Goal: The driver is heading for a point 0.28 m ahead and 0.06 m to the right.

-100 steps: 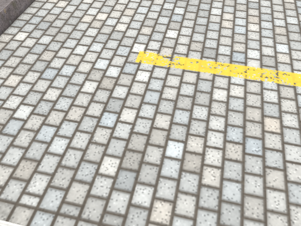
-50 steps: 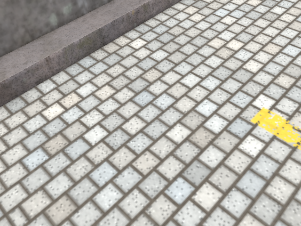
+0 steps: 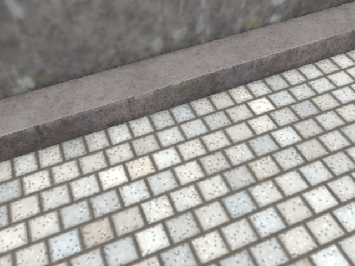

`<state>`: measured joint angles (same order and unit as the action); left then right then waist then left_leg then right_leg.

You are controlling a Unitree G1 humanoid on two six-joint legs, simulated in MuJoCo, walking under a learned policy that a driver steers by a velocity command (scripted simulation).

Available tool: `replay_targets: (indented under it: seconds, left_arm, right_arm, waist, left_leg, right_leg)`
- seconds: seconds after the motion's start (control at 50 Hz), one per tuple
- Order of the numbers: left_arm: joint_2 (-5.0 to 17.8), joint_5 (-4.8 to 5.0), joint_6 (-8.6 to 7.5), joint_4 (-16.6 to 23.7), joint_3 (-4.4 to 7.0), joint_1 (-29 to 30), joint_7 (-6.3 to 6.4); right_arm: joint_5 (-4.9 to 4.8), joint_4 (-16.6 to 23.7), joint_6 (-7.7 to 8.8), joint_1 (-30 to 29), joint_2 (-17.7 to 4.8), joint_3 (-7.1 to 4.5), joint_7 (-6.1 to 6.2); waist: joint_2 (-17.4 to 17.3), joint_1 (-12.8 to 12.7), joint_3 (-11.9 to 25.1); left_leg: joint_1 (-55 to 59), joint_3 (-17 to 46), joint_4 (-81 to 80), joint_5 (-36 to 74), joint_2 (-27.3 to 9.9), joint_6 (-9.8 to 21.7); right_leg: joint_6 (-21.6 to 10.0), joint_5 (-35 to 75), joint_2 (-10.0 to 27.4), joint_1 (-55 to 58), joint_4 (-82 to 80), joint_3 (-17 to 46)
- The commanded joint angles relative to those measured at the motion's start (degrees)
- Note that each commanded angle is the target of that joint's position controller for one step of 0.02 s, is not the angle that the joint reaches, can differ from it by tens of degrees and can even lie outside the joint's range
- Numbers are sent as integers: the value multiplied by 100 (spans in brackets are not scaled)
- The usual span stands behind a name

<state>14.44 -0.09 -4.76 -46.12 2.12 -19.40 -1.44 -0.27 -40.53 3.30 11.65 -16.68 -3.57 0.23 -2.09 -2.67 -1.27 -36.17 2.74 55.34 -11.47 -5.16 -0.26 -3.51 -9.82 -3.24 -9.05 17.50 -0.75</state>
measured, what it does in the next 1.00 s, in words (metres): walks ahead: left foot, then right foot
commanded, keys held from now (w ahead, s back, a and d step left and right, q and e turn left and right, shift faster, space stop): w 0.08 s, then no key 0.92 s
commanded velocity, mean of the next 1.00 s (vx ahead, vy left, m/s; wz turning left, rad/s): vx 0.16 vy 0.00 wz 0.01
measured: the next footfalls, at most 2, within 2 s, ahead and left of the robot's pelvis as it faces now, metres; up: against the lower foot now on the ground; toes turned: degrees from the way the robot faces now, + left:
left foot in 0.24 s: +0.32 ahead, +0.15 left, +0.00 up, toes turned +0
right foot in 0.56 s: +0.28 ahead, -0.10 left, +0.00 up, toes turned +0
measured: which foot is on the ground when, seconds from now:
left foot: up 0.00-0.22, down 0.24-1.00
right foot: down 0.00-0.26, up 0.28-0.54, down 0.56-1.00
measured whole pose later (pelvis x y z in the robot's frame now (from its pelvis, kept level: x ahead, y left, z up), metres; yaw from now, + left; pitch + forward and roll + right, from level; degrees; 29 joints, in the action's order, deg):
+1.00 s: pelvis +0.26 +0.02 -0.01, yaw +0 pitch -2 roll +0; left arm 13.1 -0.4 -0.2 -53.3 0.8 -12.5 1.6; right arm 0.1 -58.9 -0.4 7.9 -13.9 -1.8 1.5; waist 0.5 0.1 -2.2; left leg -13.6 -0.1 28.7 -13.6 -0.4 -0.5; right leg 0.4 -17.1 0.8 -10.7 29.4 0.1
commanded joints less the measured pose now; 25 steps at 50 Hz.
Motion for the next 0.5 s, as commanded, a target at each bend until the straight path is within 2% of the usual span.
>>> replay_targets:
  seconds: [0.02, 0.08, 0.14, 0.18, 0.2, 0.22, 0.24, 0.26, 0.28, 0.3, 0.32, 0.34, 0.36, 0.38, 0.42, 0.46, 0.5]
  left_arm:
    - [963, 51, -68, 330, 236, 198, 63]
    - [1059, 101, -26, 175, 253, -82, 88]
    - [1061, 91, 94, -3, 241, -317, 124]
    - [1112, 91, 162, -55, 253, -293, 160]
    - [1169, 94, 183, -48, 269, -190, 179]
    - [1189, 109, 199, -12, 271, -15, 200]
    - [1066, 66, 185, 26, 222, -53, 209]
    - [688, -121, 127, 172, 75, -365, 192]
    - [324, -56, 113, -56, -68, -1217, 142]
    - [918, 70, 153, -184, 77, -1022, 124]
    - [1030, 159, 214, -20, 126, -431, 145]
    - [935, 115, 302, 35, 119, -107, 201]
    - [870, 47, 416, 42, 133, -26, 254]
    - [753, 24, 524, 13, 120, -137, 292]
    - [533, -13, 621, -81, 72, -337, 356]
    - [502, -46, 644, -94, 54, -220, 374]
    - [537, -59, 672, -101, 70, -59, 361]
  right_arm:
    - [18, 402, 95, -321, -139, 9, -29]
    - [-29, 513, 146, -891, -103, 50, -104]
    - [-12, 643, 220, -1266, -135, 47, -204]
    - [20, 647, 260, -1206, -248, 6, -266]
    - [46, 572, 270, -968, -351, -35, -269]
    - [94, 394, 282, -457, -472, -97, -247]
    - [152, 233, 302, 88, -752, -180, -204]
    - [305, 183, 285, 675, -1171, -229, -143]
    - [247, 131, 186, 790, -984, -156, -145]
    - [95, 119, 86, 814, -712, -111, -170]
    - [29, 135, 44, 335, -592, -58, -163]
    - [31, 149, 26, -126, -388, 25, -152]
    - [67, 155, 12, -479, -287, 69, -152]
    - [142, 127, -4, -723, -347, 51, -155]
    - [222, 59, -5, -984, -386, 30, -149]
    - [201, -84, -12, -914, -402, 27, -112]
    - [152, -213, -57, -921, -421, 39, -75]
  waist:
    - [597, 56, 14]
    - [615, -164, -128]
    - [625, -240, -205]
    - [723, -115, -35]
    - [773, 50, 121]
    - [738, 357, 398]
    - [500, 579, 839]
    - [-436, 576, 1769]
    - [-1407, 421, 2676]
    - [-753, 628, 2672]
    - [-491, 554, 1804]
    - [-184, 402, 1255]
    - [-172, 215, 930]
    - [-390, 26, 786]
    - [-625, -116, 762]
    - [-574, -33, 900]
    - [-498, -5, 845]
  left_leg:
    - [-238, 15, -989, 908, -106, -80]
    - [94, -132, -1879, 1556, 51, -82]
    - [317, -188, -2427, 1665, 265, 21]
    - [598, -144, -2677, 1474, 371, 177]
    - [949, -158, -2791, 1409, 448, 268]
    - [1671, -263, -3036, 1654, 576, 394]
    - [2707, -151, -3108, 2918, 333, 576]
    - [4715, 1053, -2409, 5419, -948, 1164]
    - [5797, 2430, -2414, 6103, -2055, 2095]
    - [5374, 2398, -2681, 4873, -1748, 1956]
    - [4635, 1881, -2954, 4061, -1463, 1716]
    - [3817, 1540, -3202, 3494, -1195, 1544]
    - [3004, 1290, -3454, 3006, -1044, 1432]
    - [2275, 1026, -3710, 2625, -860, 1346]
    - [1627, 599, -3903, 2429, -635, 1345]
    - [1616, 522, -3950, 1911, -625, 1341]
    - [1473, 530, -3999, 668, -592, 1232]
  right_leg:
    - [-896, 1410, 1401, 262, -921, 960]
    - [-799, 1257, 1330, 280, -939, 710]
    - [-683, 2210, 1403, 620, -520, 650]
    - [-529, 2687, 1474, 903, -90, 698]
    - [-437, 3011, 1459, 968, 204, 706]
    - [-301, 3488, 1292, 901, 735, 608]
    - [-72, 3232, 968, 561, 1564, 424]
    - [238, 1012, 539, -839, 3239, 282]
    - [532, -3066, 2, -1991, 4807, 454]
    - [555, -3150, 206, -2154, 5197, 889]
    - [596, -2837, 418, -2513, 5172, 685]
    - [667, -2480, 624, -2469, 4850, 557]
    - [723, -2211, 786, -2108, 4437, 559]
    - [778, -1931, 821, -1521, 4026, 478]
    - [836, -1618, 705, -770, 3285, 265]
    - [777, -1003, 693, -413, 2653, 236]
    - [676, -378, 662, -63, 2080, 189]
